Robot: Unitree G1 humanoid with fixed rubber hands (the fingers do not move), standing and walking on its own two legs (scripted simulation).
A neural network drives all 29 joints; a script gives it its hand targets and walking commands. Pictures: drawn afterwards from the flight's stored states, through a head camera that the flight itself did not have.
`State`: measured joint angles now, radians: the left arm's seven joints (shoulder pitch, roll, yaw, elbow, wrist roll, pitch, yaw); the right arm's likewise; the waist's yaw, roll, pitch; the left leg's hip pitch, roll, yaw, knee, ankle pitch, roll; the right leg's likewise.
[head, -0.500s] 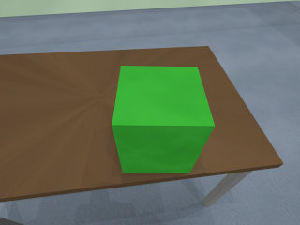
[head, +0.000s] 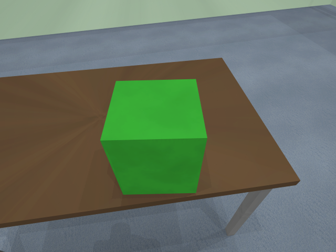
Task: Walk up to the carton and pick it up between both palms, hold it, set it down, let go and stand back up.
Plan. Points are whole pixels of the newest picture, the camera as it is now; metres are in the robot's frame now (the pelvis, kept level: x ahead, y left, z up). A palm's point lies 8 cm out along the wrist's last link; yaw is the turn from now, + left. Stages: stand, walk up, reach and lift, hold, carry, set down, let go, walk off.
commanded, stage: walk up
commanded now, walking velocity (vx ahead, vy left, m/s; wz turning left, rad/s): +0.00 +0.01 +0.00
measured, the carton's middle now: (157, 139) +0.40 +0.03 +0.04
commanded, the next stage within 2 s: stand in 0.54 s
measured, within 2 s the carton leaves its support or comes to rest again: neither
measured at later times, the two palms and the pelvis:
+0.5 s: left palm out of the picture -0.01 +0.22 -0.15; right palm out of the picture -0.03 -0.17 -0.14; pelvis +0.01 +0.02 +0.01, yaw -1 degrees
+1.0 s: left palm out of the picture +0.10 +0.26 -0.16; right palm out of the picture +0.07 -0.22 -0.15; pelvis -0.02 +0.01 -0.02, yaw -2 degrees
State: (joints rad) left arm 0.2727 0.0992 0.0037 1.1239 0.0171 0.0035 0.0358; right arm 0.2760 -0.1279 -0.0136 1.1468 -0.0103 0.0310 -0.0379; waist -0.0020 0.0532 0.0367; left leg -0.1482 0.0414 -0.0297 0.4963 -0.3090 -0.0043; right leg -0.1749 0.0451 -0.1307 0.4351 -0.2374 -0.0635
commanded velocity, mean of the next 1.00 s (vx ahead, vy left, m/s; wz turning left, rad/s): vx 0.00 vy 0.00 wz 0.00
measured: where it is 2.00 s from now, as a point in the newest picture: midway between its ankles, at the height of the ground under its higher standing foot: outside the picture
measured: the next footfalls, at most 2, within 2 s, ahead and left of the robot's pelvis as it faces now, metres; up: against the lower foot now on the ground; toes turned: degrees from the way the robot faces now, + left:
none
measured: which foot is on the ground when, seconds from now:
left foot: down 0.00-1.00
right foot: down 0.00-1.00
